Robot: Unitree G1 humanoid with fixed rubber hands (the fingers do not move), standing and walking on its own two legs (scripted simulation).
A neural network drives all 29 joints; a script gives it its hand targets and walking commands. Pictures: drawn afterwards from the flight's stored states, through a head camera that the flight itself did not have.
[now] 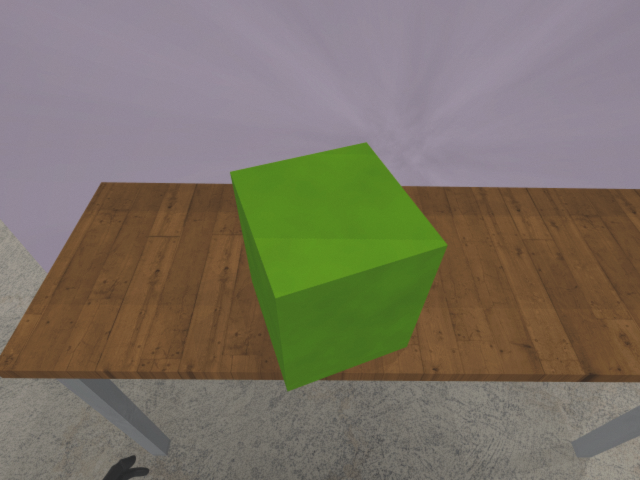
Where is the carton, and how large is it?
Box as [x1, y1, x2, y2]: [230, 142, 447, 390]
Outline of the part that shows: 366,142 230,172 252,282 287,390 406,346 447,245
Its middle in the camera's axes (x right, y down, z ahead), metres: +0.01 +0.04 +0.56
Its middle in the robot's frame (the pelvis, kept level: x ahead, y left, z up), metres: +0.39 +0.00 +0.03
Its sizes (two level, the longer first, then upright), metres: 0.210 0.200 0.250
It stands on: a table, 0.66 m high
